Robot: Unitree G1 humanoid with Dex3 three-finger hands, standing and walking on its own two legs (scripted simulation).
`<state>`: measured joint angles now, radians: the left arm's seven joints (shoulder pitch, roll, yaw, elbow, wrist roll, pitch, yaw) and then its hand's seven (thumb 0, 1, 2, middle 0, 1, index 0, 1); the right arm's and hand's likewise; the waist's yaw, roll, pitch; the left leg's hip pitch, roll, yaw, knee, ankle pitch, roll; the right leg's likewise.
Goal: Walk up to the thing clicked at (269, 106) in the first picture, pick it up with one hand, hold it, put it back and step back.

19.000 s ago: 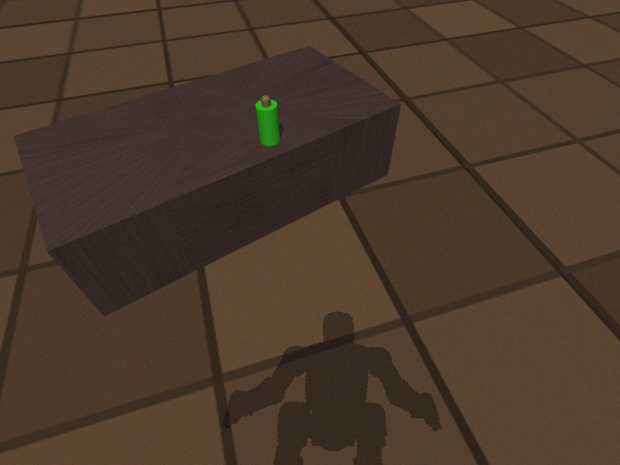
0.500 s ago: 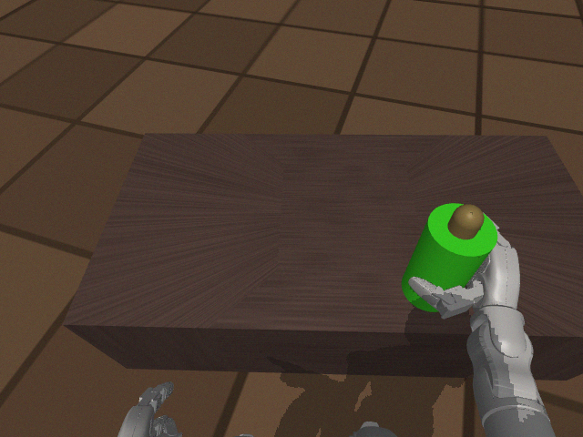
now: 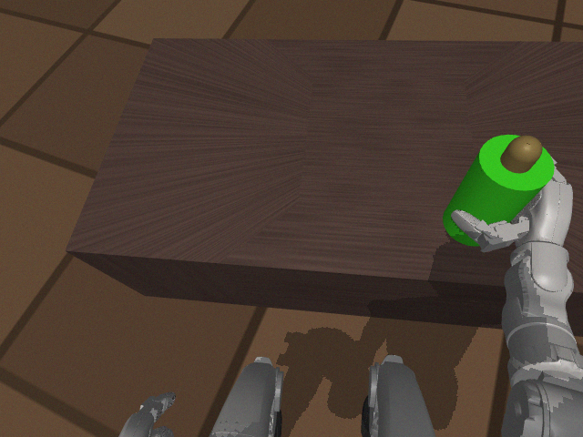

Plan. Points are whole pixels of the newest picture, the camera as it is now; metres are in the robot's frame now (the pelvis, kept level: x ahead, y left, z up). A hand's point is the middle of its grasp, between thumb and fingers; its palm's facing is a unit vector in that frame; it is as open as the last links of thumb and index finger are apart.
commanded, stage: crouch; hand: right
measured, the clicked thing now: (495, 189) +0.43 -0.21 +0.04
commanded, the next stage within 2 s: lower in 0.64 s
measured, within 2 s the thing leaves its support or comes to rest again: rests again in 1.76 s
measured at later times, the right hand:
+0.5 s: hand (479, 200) +0.46 -0.22 -0.04, palm faces +0.21 +0.98 +0.00, open 10.9 cm
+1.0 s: hand (467, 209) +0.48 -0.23 -0.10, palm faces +0.19 +0.98 +0.00, open 10.9 cm
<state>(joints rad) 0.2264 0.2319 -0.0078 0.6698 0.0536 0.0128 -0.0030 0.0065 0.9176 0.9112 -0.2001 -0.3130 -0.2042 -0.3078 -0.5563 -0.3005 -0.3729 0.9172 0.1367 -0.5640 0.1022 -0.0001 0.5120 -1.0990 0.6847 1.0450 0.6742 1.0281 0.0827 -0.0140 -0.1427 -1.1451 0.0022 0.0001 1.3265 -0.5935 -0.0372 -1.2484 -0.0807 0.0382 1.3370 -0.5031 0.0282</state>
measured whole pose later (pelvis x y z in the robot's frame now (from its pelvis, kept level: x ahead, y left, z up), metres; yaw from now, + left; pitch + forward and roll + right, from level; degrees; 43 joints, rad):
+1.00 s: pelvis -0.03 +0.00 -0.11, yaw +3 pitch +34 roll +6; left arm 0.19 0.26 -0.02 0.64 0.08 0.04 -0.04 0.00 0.90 0.91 -0.20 -0.30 -0.20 -0.30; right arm -0.81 -0.47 -0.50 1.06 0.08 -0.52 0.15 0.00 0.51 -1.10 0.68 1.05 0.67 1.03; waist 0.13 -0.03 -0.18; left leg -1.64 -0.02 0.02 1.74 -0.69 -0.04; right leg -1.77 -0.09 0.10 1.76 -0.59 0.03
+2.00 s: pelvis -0.04 +0.00 -0.20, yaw +5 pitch +35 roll +6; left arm 0.17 0.27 -0.02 0.66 0.07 0.05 -0.02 0.00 0.90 0.90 -0.20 -0.30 -0.20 -0.30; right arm -0.88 -0.54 -0.54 1.02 0.07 -0.44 0.16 0.00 0.52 -1.12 0.68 1.06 0.67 1.04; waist 0.13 -0.01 -0.15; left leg -1.91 -0.05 0.02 2.02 -0.73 -0.04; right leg -2.04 -0.09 0.14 2.03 -0.61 0.04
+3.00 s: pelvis -0.04 +0.01 -0.18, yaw +5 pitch +34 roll +5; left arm 0.16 0.27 -0.02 0.65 0.04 0.07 0.00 0.00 0.91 0.89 -0.20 -0.30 -0.20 -0.30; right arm -0.85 -0.58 -0.58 0.89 0.08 -0.33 0.18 -0.01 0.47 -0.10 0.13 0.11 0.13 0.11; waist 0.12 -0.02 -0.14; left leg -1.85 -0.05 0.03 1.98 -0.72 -0.04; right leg -1.97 -0.10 0.14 1.98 -0.62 0.05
